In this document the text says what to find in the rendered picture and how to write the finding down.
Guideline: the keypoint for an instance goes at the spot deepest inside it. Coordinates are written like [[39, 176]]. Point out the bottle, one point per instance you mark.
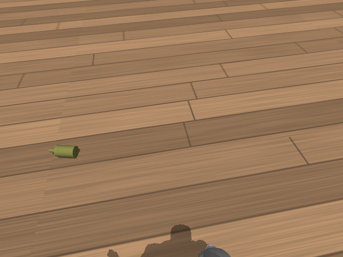
[[65, 151]]

